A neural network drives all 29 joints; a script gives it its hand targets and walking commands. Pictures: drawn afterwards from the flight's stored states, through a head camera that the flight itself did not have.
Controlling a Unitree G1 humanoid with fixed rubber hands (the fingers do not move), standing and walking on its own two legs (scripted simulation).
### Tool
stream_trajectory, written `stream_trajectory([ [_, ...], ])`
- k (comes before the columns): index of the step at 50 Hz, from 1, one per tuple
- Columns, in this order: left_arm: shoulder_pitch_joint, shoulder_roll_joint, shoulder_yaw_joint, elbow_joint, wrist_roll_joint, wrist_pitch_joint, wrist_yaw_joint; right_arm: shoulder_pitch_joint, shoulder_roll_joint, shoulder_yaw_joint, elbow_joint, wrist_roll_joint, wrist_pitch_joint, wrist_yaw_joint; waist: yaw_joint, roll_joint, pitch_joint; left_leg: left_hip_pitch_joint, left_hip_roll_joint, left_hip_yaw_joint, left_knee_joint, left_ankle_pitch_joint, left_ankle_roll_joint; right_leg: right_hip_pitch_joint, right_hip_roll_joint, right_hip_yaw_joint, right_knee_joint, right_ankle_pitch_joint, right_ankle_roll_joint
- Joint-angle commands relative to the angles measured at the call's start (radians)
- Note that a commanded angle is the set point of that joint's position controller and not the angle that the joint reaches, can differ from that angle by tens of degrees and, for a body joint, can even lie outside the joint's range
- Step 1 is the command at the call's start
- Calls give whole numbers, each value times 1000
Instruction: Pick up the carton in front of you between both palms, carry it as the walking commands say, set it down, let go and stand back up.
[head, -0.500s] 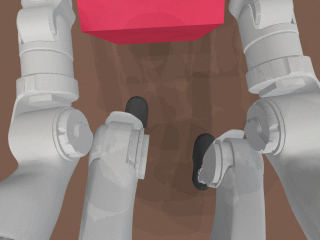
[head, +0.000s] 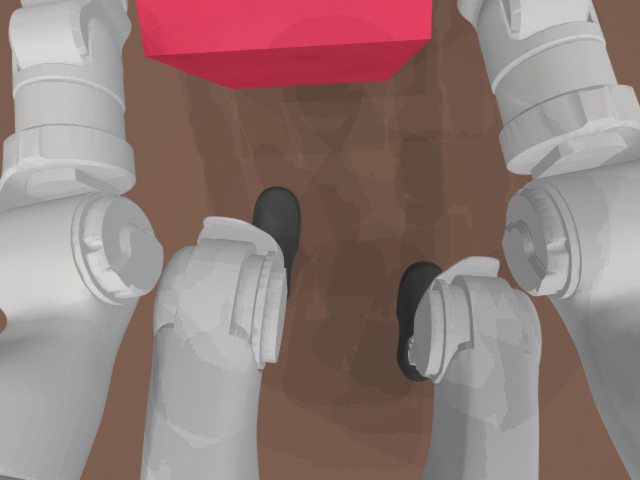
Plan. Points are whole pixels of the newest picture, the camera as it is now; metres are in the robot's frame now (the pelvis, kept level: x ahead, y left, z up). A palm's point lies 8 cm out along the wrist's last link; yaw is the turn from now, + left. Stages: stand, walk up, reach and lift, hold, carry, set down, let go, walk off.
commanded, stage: set down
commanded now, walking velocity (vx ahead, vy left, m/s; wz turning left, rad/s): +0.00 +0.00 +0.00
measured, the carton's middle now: out of the picture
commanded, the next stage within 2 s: let go in 1.94 s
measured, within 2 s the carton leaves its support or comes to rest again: rests again in 0.10 s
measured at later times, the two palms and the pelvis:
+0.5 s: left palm out of the picture +0.50 +0.31 -0.18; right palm out of the picture +0.58 +0.01 -0.19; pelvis -0.01 +0.00 -0.01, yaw +1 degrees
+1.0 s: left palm out of the picture +0.51 +0.34 -0.18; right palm out of the picture +0.61 -0.03 -0.18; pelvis -0.01 +0.01 -0.01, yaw +1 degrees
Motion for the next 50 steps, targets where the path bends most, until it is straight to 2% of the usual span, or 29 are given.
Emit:
stream_trajectory([
  [1, -518, -730, -269, -61, -108, -30, -229, -538, 791, 216, -214, 78, -69, 219, 118, -165, -1120, 746, -98, 120, -20, 347, 49, 304, -1, -70, -234, 269, -14],
  [7, -505, -701, -260, -21, -108, -37, -232, -464, 757, 173, -161, 30, -62, 228, 86, -146, -986, 707, -98, 108, -16, 287, 49, 245, -8, -72, -227, 218, -19],
  [15, -440, -645, -208, 45, -68, -31, -224, -394, 680, 107, -90, -33, -52, 245, 61, -152, -805, 652, -102, 93, -18, 185, 51, 176, -17, -71, -225, 127, -26],
  [22, -398, -577, -161, 92, -35, -29, -215, -347, 604, 61, -39, -74, -44, 248, 48, -154, -699, 615, -104, 94, -10, 129, 55, 177, -22, -61, -223, 97, -28],
  [27, -371, -520, -115, 113, -5, -40, -202, -347, 536, 51, -40, -91, -48, 238, 54, -160, -676, 612, -97, 99, -1, 135, 50, 220, -31, -52, -219, 115, -12],
  [29, -346, -443, -78, 121, 13, -56, -183, -343, 454, 41, -50, -99, -57, 221, 56, -159, -690, 618, -92, 103, 1, 150, 41, 249, -38, -50, -218, 132, -1],
  [30, -319, -351, -40, 128, 22, -70, -162, -331, 363, 25, -55, -106, -63, 201, 57, -154, -700, 625, -87, 107, 1, 161, 35, 266, -44, -49, -219, 143, 6],
  [32, -249, -75, 55, 147, 37, -112, -90, -297, 98, -10, -66, -111, -77, 134, 64, -132, -738, 656, -72, 114, -1, 194, 22, 313, -60, -41, -220, 173, 22],
  [34, -230, 189, 90, 147, 15, -167, -1, -294, -134, -3, -79, -77, -91, 59, 78, -107, -805, 705, -57, 118, -3, 248, 12, 347, -74, -29, -213, 221, 35],
  [37, -304, 293, 57, 154, -50, -219, 65, -348, -196, 65, -56, 26, -101, 28, 109, -93, -914, 793, -43, 107, 8, 374, 17, 327, -89, -17, -188, 308, 40],
  [40, -327, 316, -2, 173, -127, -242, 76, -382, -187, 149, -50, 111, -107, 37, 143, -120, -1009, 833, -36, 94, 12, 450, 33, 306, -102, -20, -180, 344, 40],
  [43, -312, 306, -38, 177, -174, -243, 67, -405, -164, 194, -79, 147, -104, 52, 163, -149, -1100, 856, -34, 87, -2, 479, 42, 326, -107, -30, -176, 345, 37],
  [47, -305, 310, -50, 138, -192, -224, 66, -418, -182, 177, -137, 136, -92, 46, 156, -156, -1212, 943, -36, 81, -24, 502, 48, 320, -105, -55, -192, 304, 30],
  [50, -325, 322, -51, 51, -196, -199, 78, -425, -218, 138, -199, 111, -75, 25, 141, -139, -1376, 1089, -46, 93, -46, 533, 47, 348, -92, -85, -218, 287, 28],
])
